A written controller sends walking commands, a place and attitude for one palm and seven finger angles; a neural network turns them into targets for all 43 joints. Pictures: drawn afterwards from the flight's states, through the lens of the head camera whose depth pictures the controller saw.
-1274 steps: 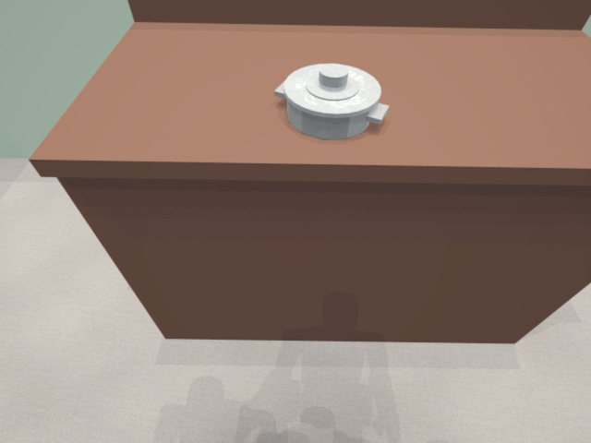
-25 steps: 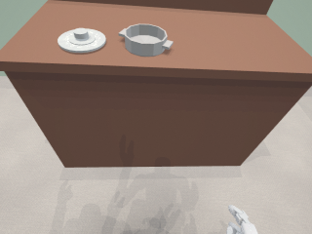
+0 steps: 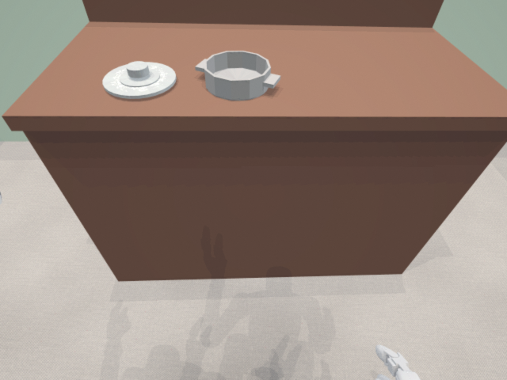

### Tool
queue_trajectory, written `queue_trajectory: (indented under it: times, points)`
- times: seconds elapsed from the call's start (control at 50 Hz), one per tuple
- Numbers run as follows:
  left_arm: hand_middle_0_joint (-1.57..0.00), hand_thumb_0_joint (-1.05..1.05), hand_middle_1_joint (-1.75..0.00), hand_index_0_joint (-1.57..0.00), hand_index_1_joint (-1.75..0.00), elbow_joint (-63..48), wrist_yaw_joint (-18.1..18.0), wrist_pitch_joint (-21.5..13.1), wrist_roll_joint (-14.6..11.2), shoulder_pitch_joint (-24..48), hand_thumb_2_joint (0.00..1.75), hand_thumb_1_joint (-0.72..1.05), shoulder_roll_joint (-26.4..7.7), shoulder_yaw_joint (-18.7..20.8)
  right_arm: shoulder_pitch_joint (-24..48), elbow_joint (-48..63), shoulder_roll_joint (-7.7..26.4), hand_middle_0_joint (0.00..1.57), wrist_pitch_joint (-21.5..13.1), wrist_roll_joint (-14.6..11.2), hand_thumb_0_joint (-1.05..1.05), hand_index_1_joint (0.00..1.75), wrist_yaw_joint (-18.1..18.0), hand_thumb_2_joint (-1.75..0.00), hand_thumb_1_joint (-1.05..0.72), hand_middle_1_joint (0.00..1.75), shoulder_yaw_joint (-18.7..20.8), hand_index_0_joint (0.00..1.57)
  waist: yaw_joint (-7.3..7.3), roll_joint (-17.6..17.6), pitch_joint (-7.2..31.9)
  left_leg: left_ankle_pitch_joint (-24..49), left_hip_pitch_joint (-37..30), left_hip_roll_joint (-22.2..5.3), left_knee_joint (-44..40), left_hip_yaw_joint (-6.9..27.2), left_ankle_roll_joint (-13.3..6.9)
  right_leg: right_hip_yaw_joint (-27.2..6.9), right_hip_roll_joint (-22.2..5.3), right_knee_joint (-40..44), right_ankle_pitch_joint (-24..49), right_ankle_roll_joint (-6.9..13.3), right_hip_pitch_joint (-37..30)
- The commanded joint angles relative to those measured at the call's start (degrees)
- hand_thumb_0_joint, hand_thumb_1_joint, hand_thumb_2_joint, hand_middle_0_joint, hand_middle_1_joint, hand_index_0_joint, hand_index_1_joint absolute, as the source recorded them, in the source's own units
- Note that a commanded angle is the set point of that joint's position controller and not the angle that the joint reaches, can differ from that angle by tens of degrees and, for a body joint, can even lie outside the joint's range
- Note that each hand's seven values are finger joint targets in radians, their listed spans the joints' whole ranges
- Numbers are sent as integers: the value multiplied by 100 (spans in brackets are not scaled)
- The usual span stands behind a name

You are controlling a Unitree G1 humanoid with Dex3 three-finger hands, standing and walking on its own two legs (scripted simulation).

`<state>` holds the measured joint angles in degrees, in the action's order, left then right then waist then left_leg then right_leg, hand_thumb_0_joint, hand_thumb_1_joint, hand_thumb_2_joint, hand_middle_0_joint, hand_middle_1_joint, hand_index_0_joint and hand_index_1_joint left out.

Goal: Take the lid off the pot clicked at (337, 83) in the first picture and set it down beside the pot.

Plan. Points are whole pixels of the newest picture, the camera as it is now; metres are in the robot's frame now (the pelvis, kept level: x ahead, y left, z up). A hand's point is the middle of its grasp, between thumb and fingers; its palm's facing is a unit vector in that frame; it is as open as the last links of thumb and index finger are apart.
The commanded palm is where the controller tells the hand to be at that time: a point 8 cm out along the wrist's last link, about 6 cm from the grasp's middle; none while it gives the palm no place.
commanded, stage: stop stepping back and stand still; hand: left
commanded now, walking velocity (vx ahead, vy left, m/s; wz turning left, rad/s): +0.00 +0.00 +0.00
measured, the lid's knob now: (137, 69) +0.77 +0.35 +0.12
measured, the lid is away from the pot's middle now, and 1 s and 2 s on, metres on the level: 0.25 0.25 0.25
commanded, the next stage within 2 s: let the arm hang, fingers relaxed in 0.80 s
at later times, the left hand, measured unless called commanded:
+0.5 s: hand out of the picture +0.01 +0.17 -0.17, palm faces +0.09 -0.97 -0.22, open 6.9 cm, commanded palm none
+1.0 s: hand out of the picture +0.06 +0.16 -0.17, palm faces +0.06 -0.97 -0.22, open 7.2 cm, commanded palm none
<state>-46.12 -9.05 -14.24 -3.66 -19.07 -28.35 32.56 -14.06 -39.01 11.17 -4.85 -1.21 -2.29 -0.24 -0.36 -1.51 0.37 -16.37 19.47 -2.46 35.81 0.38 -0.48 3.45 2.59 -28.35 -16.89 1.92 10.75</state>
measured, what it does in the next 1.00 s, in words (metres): stands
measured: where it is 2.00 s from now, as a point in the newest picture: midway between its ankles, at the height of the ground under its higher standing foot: outside the picture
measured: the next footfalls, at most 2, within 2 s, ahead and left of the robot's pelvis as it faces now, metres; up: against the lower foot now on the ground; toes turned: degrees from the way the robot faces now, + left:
none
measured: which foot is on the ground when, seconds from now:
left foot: down 0.00-1.00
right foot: down 0.00-1.00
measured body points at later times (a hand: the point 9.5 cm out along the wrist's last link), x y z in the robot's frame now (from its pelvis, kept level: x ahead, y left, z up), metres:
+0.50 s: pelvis +0.02 -0.03 +0.00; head +0.06 -0.01 +0.45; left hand +0.01 +0.22 -0.16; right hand +0.00 -0.26 -0.14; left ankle +0.00 +0.09 -0.73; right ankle +0.03 -0.12 -0.73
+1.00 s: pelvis +0.03 -0.02 +0.01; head +0.04 -0.02 +0.46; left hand +0.05 +0.21 -0.15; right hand +0.03 -0.23 -0.16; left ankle +0.00 +0.09 -0.73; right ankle +0.03 -0.12 -0.73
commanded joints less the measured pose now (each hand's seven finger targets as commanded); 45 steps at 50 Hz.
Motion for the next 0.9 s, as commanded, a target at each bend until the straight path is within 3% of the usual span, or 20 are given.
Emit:
queue_trajectory:
  times: [0.0, 0.02, 0.04, 0.06, 0.1, 0.14, 0.16, 0.18, 0.2, 0.22, 0.24, 0.28, 0.3, 0.32, 0.36, 0.38, 0.5, 0.56, 0.66, 0.88]
  points:
    - [-20, 0, -30, -20, -30, 4976, 837, 1318, 578, -519, 90, 90, 987, -2470, 273, -428, 1835, 20, -496, 11, 0, 30, 229, -90, -90, 30, 828, 20, 463, -463, 536, 3461, -923, -806, -170, 1081, -328, -113, -645, -1499, 1316, -91, 1580]
    - [-20, 0, -30, -20, -30, 5022, 856, 1468, 580, -257, 90, 90, 1187, -2524, 146, -488, 1642, 20, -223, 61, 0, 30, 190, -90, -90, 30, 704, 20, 389, -529, 560, 3293, -631, -1221, -746, 1862, -791, -142, -298, -2147, -557, -180, 1779]
    - [-20, 0, -30, -20, -30, 5154, 856, 1473, 571, 4, 90, 90, 1231, -2558, 45, -380, 1518, 20, -92, 158, 0, 30, 169, -90, -90, 30, 590, 20, 410, -194, 422, 2832, -391, -1519, -1154, 2576, -1205, -515, -201, -2863, -1482, -249, 2025]
    - [-20, 0, -30, -20, -30, 5371, 863, 1447, 567, 301, 90, 90, 1181, -2602, 31, -293, 1532, 20, -28, 253, 0, 30, 156, -90, -90, 30, 562, 20, 397, 221, 262, 2670, -296, -1591, -1250, 2834, -1358, -853, -269, -3077, -1615, -268, 2195]
    - [-20, 0, -30, -20, -30, 6135, 863, 1439, 536, 711, 90, 90, 1062, -2658, 217, -202, 1437, 20, 103, 375, 0, 30, 147, -90, -90, 30, 490, 20, 208, 636, 146, 2978, -246, -1403, -1050, 2254, -1194, -877, -319, -2540, -1315, -250, 1916]
    - [-20, 0, -30, -20, -30, 7142, 861, 1469, 512, 463, 90, 90, 908, -2685, 561, -215, 1294, 20, 269, 361, 0, 30, 113, -90, -90, 30, 422, 20, -184, 771, 313, 2014, 618, -771, -556, 1169, -584, -791, -375, -792, -179, -216, 31]
    - [-20, 0, -30, -20, -30, 7559, 822, 1459, 563, 401, 90, 90, 594, -2675, 476, -258, 913, 20, 324, 282, 0, 30, 119, -90, -90, 30, 359, 20, -171, 1716, 272, 633, 1038, 105, 142, 412, -174, -1752, -937, 255, 259, -70, -387]
    - [-20, 0, -30, -20, -30, 7864, 805, 1472, 522, 569, 90, 90, 398, -2760, 312, -341, 705, 20, 401, 203, 0, 30, 139, -90, -90, 30, 335, 20, 54, 1713, 6, -836, 875, 460, 667, -40, 23, -2834, -1796, 1152, -171, 369, 146]
    - [-20, 0, -30, -20, -30, 8118, 821, 1501, 509, 902, 90, 90, 244, -2873, 79, -554, 781, 20, 494, 194, 0, 30, 205, -90, -90, 30, 354, 20, 207, 688, -100, -1268, 197, 367, 1070, -105, 16, -2780, -1930, 1491, -1484, 642, 964]
    - [-20, 0, -30, -20, -30, 8405, 791, 1485, 482, 1040, 90, 90, 409, -2909, 174, -711, 727, 20, 586, 219, 0, 30, 182, -90, -90, 30, 361, 20, 192, 908, -444, -1133, 341, 334, 1343, -31, 3, -2895, -1548, 1650, -1620, 579, 1167]
    - [-20, 0, -30, -20, -30, 8711, 753, 1450, 466, 1066, 90, 90, 516, -2912, 149, -803, 789, 20, 612, 232, 0, 30, 160, -90, -90, 30, 376, 20, 187, 1083, -598, -1011, 524, 246, 1535, 36, -12, -2928, -1507, 1650, -1093, 576, 1016]
    - [-20, 0, -30, -20, -30, 9224, 732, 1368, 466, 1005, 90, 90, 705, -2907, -55, -1081, 777, 20, 543, 191, 0, 30, 135, -90, -90, 30, 374, 20, 299, 368, -217, -941, 162, 72, 1313, 140, -52, -2673, -1542, 1365, 168, 873, 720]
    - [-20, 0, -30, -20, -30, 9230, 676, 1343, 535, 962, 90, 90, 967, -2730, -272, -1153, 581, 20, 520, 231, 0, 30, 112, -90, -90, 30, 400, 20, 391, 116, -12, -856, -225, -41, 548, 168, -92, -2366, -1518, 1061, 830, 885, 688]
    - [-20, 0, -30, -20, -30, 9352, 674, 1335, 487, 855, 90, 90, 1023, -2771, -658, -1342, 404, 20, 507, 229, 0, 30, 107, -90, -90, 30, 359, 20, 441, -111, 348, -252, -726, -72, -408, 178, -126, -2012, -1352, 629, 1180, 729, 479]
    - [-20, 0, -30, -20, -30, 9619, 742, 1350, 353, 416, 90, 90, 1253, -2916, -691, -1490, 512, 20, 463, 250, 0, 30, 22, -90, -90, 30, 311, 20, 154, -901, 518, 1132, -1051, -682, -1116, 908, -434, -1084, -540, 112, 1135, 142, 420]
    - [-20, 0, -30, -20, -30, 9782, 748, 1367, 355, 313, 90, 90, 1267, -2980, -545, -1501, 569, 20, 478, 234, 0, 30, -17, -90, -90, 30, 309, 20, 66, -719, 508, 1011, -754, -730, -1166, 870, -471, -899, -453, 320, 1025, 10, 122]
    - [-20, 0, -30, -20, -30, 10496, 695, 1349, 338, 284, 90, 90, 1218, -3131, -892, -1923, 312, 20, 496, 141, 0, 30, -53, -90, -90, 30, 265, 20, 179, -111, 295, 1455, -969, -468, -1122, 317, -222, -930, -639, 522, 1963, 91, -269]
    - [-20, 0, -30, -20, -30, 10707, 674, 1381, 348, 287, 90, 90, 1312, -3171, -900, -2079, 257, 20, 533, 151, 0, 30, -49, -90, -90, 30, 242, 20, 191, 52, -147, 864, -836, -453, -1359, 323, -228, -942, -613, 684, 1442, 74, -83]
    - [-20, 0, -30, -20, -30, 10861, 639, 1386, 362, 211, 90, 90, 1412, -3187, -874, -2248, 191, 20, 544, 151, 0, 30, -36, -90, -90, 30, 242, 20, 185, 305, -357, 614, -829, -411, -1439, 300, -245, -1004, -585, 780, 1100, 55, 53]
    - [-20, 0, -30, -20, -30, 10898, 624, 1361, 374, 246, 90, 90, 1513, -3139, -809, -2414, 91, 20, 494, 172, 0, 30, -51, -90, -90, 30, 217, 20, 171, 36, -457, 895, -908, -410, -1500, 250, -236, -998, -611, 708, 1365, 50, 84]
